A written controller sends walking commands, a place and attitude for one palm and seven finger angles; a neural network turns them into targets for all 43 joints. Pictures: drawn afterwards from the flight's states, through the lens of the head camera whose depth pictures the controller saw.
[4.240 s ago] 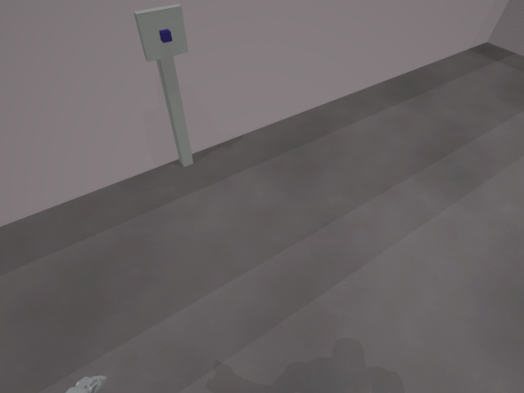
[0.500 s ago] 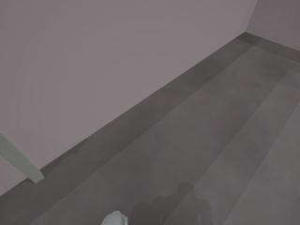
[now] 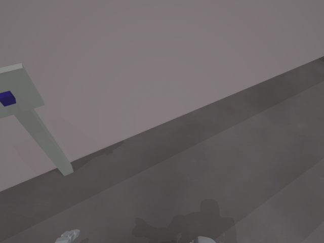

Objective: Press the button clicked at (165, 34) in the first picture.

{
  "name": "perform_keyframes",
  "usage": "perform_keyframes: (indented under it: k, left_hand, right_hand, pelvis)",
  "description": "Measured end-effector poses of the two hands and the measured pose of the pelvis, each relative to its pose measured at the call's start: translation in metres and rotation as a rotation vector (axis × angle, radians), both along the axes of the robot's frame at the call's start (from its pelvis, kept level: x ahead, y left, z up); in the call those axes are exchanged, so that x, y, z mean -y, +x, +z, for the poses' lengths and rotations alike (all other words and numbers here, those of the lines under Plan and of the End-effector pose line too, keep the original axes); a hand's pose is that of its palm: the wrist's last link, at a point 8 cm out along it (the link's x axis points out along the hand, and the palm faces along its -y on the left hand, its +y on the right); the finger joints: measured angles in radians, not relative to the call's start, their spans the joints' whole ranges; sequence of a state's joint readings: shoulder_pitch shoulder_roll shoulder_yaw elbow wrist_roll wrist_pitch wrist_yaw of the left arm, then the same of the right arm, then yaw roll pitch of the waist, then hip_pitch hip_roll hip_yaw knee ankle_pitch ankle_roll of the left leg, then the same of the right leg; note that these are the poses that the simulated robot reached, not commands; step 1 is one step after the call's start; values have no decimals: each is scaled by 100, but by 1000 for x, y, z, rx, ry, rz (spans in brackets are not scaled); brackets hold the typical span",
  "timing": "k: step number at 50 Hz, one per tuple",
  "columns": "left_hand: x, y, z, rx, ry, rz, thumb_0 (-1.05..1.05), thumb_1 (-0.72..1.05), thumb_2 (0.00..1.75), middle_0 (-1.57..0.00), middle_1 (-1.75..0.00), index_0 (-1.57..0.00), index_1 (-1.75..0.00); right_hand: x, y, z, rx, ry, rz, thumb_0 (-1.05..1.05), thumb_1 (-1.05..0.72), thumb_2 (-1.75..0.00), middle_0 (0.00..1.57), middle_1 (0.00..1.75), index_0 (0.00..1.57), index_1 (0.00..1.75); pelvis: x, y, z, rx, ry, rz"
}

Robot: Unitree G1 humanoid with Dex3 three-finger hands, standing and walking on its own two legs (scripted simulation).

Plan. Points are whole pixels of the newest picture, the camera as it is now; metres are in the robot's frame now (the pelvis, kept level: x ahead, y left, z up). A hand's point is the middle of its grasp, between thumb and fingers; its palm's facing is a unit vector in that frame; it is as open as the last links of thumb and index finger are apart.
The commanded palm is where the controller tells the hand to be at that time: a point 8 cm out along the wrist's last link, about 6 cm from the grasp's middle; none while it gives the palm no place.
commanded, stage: turn to face it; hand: left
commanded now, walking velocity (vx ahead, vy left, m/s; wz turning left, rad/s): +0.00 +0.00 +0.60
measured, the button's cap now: (7, 97) +0.55 +0.57 -0.04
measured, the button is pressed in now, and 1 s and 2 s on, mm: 0 0 0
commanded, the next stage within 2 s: take the last steps up to it in 0.72 s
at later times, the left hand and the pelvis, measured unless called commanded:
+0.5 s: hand out of the picture +0.00 +0.13 -0.15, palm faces +0.33 -0.90 -0.27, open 7.4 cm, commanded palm none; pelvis -0.01 -0.07 +0.00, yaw +20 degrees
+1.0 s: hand out of the picture -0.09 +0.18 -0.17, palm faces +0.51 -0.83 -0.22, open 7.4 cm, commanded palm none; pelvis -0.03 -0.02 +0.01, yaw +28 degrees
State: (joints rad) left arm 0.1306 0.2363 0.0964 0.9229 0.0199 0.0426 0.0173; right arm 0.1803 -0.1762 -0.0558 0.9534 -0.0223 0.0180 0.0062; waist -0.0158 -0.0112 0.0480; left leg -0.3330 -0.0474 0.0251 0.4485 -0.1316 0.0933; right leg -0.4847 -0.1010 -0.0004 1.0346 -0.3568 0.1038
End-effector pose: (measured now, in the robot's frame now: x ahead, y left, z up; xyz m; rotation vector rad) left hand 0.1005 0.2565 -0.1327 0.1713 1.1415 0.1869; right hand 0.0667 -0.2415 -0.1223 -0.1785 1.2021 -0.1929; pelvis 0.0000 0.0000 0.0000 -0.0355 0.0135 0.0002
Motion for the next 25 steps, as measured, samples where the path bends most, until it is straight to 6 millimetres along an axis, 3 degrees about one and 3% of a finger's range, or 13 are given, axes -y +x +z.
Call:
perform_keyframes:
  k: [5,10,13,18,25]
  left_hand:
    - [9,10,11,47,25,25,0,91,90,-20,-30,-20,-30]
    - [33,1,17,80,42,62,0,91,90,-20,-30,-20,-30]
    - [48,-19,18,80,62,95,0,91,90,-20,-30,-20,-30]
    - [67,-68,25,9,58,185,1,91,90,-20,-30,-20,-30]
    - [83,-125,17,-63,25,307,1,91,90,-20,-30,-20,-30]
  right_hand:
    - [19,-1,-5,-31,4,24,0,-91,-90,21,30,20,30]
    - [49,-4,-17,-75,12,59,0,-90,-90,21,30,20,30]
    - [67,1,-28,-91,20,83,0,-90,-90,21,30,20,29]
    - [81,19,-22,-104,23,164,1,-91,-90,20,30,20,29]
    - [73,51,-18,-119,7,294,1,-91,-90,20,30,20,29]
  pelvis:
    - [16,1,0,-7,5,62]
    - [40,-3,-5,-8,20,129]
    - [56,-5,-9,-2,33,167]
    - [69,-5,1,11,61,246]
    - [73,-7,3,8,76,342]
